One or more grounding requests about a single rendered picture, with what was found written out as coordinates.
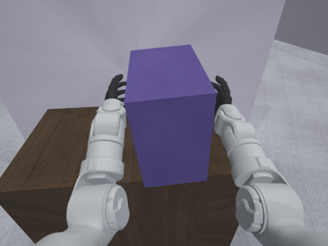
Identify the left robot upper arm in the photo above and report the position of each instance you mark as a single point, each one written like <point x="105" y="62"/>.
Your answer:
<point x="95" y="213"/>

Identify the robot left hand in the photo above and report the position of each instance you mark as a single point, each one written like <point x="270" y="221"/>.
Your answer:
<point x="114" y="85"/>

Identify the robot right forearm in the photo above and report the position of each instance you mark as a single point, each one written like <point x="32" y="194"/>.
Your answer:
<point x="244" y="150"/>

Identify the carton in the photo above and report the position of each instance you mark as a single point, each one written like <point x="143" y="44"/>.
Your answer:
<point x="170" y="106"/>

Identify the pedestal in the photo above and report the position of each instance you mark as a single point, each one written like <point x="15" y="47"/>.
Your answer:
<point x="37" y="185"/>

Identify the right robot upper arm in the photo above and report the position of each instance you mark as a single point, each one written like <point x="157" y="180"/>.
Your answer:
<point x="273" y="213"/>

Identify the robot right hand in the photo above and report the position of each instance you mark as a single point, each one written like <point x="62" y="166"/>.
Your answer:
<point x="223" y="93"/>

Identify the robot left forearm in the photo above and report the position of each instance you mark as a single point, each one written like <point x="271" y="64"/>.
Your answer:
<point x="103" y="164"/>

